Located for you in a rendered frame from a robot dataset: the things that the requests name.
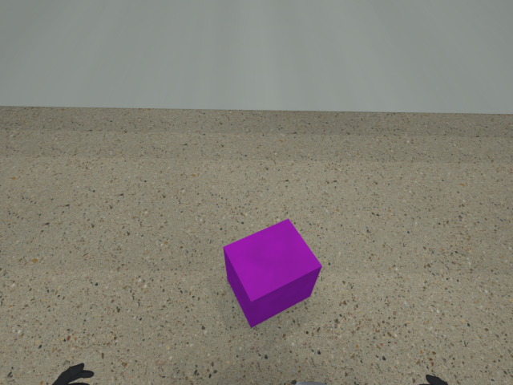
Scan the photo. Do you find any carton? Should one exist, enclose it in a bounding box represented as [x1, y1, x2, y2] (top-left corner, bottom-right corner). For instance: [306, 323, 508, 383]
[223, 219, 322, 328]

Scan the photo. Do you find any left robot hand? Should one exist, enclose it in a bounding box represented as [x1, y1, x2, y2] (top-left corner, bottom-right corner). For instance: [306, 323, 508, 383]
[52, 363, 94, 385]

